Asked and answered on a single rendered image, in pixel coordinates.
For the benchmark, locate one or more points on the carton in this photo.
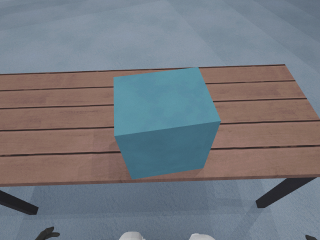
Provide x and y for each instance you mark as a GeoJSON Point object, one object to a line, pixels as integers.
{"type": "Point", "coordinates": [164, 122]}

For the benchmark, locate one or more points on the left robot hand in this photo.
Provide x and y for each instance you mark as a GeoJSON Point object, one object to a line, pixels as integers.
{"type": "Point", "coordinates": [47, 233]}

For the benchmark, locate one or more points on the table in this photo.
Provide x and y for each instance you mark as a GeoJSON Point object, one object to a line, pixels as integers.
{"type": "Point", "coordinates": [57, 128]}

